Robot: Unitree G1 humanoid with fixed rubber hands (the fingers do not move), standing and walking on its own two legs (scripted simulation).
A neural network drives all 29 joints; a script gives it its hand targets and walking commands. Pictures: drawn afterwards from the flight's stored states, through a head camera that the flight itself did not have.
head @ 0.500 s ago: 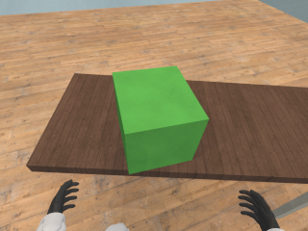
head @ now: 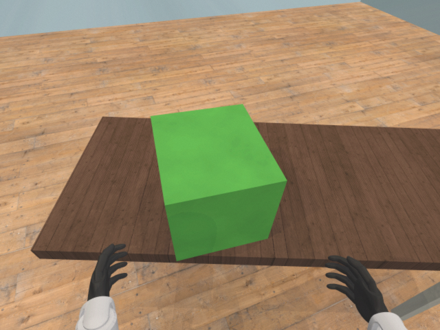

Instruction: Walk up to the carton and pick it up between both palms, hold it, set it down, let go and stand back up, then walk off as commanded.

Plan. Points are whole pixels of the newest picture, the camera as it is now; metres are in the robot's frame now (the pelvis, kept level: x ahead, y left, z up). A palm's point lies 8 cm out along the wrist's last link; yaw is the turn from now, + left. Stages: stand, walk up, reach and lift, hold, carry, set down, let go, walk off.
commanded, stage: reach and lift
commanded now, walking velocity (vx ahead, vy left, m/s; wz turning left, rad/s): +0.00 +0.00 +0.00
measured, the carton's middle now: (211, 179) +0.45 +0.04 -0.01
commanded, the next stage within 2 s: none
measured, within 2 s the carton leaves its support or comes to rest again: neither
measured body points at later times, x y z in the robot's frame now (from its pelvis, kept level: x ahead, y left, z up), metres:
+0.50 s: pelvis +0.02 -0.01 +0.01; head +0.03 -0.01 +0.46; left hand +0.24 +0.22 -0.01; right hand +0.25 -0.23 -0.01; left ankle +0.07 +0.14 -0.71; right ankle +0.02 -0.11 -0.71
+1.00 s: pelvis +0.03 +0.00 +0.01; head +0.06 +0.00 +0.46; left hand +0.30 +0.21 +0.02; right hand +0.32 -0.21 +0.03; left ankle +0.07 +0.14 -0.71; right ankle +0.02 -0.11 -0.71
